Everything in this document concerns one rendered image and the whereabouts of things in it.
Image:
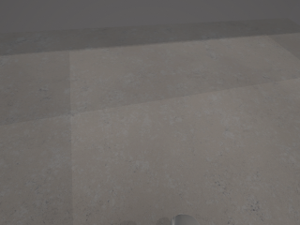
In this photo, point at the robot right thigh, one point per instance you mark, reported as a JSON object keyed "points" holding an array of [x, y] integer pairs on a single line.
{"points": [[183, 219]]}

